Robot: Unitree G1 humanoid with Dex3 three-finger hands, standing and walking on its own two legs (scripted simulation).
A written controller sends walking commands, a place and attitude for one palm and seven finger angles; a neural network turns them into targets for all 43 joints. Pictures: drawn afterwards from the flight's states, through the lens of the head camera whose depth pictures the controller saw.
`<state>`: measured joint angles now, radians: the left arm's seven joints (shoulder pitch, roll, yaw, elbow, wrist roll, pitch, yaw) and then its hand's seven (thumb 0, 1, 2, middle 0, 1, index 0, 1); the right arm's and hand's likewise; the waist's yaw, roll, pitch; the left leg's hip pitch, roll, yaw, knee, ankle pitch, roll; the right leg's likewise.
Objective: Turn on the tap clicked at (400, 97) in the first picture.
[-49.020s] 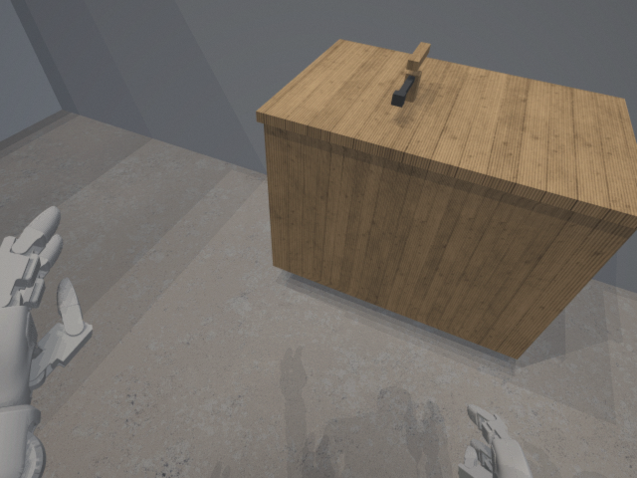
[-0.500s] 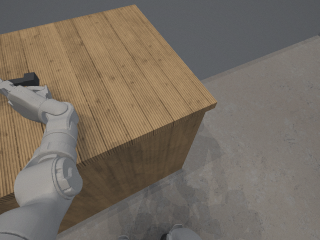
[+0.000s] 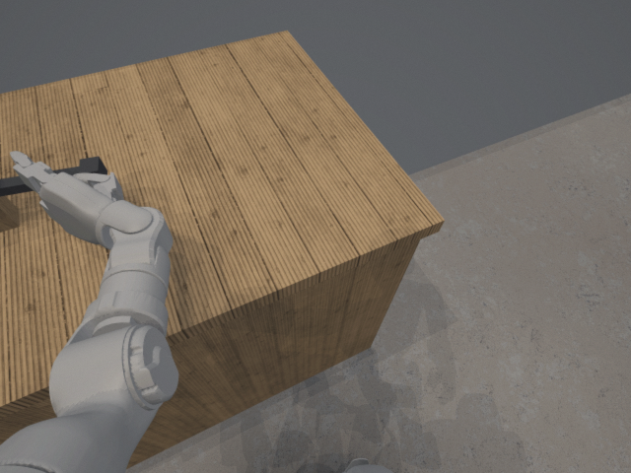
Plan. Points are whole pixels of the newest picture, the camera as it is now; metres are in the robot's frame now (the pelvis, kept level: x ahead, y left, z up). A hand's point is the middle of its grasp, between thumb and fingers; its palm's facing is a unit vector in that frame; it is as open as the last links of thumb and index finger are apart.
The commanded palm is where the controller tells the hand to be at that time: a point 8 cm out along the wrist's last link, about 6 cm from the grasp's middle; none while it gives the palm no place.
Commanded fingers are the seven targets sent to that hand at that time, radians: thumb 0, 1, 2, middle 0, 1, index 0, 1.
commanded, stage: lift the hand up off the lever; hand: left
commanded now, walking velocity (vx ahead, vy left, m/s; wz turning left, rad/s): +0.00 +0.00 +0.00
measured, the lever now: (93, 172) +0.51 +0.28 +0.07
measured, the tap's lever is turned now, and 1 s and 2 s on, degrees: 80 79 79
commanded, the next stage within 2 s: draw the hand back beside the body in 1.58 s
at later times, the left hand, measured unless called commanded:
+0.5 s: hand (105, 182) +0.45 +0.23 +0.11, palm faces +0.85 -0.51 -0.11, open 7.8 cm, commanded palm +0.40 +0.24 +0.12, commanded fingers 0.00 0.90 0.90 -0.15 -0.15 -0.15 -0.15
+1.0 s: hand (96, 172) +0.45 +0.24 +0.13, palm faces +0.85 -0.52 -0.09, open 7.8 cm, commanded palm +0.39 +0.24 +0.14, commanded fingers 0.00 0.90 0.90 -0.15 -0.15 -0.15 -0.15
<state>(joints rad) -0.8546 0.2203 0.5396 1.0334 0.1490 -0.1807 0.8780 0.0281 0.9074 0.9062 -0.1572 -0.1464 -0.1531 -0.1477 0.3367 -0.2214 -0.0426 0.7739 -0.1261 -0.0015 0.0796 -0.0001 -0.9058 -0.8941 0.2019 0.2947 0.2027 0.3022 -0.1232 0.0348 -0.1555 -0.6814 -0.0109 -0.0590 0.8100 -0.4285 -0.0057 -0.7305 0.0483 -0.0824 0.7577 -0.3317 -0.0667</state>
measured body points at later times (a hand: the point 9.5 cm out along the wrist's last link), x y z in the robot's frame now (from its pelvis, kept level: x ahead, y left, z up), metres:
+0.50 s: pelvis -0.01 -0.01 +0.01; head +0.05 -0.02 +0.46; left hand +0.41 +0.26 +0.12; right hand +0.05 -0.26 -0.13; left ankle -0.03 +0.12 -0.70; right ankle +0.01 -0.08 -0.70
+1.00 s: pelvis -0.01 -0.01 +0.01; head +0.04 -0.02 +0.46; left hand +0.41 +0.26 +0.14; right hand +0.03 -0.27 -0.12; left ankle -0.03 +0.12 -0.70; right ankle +0.01 -0.08 -0.70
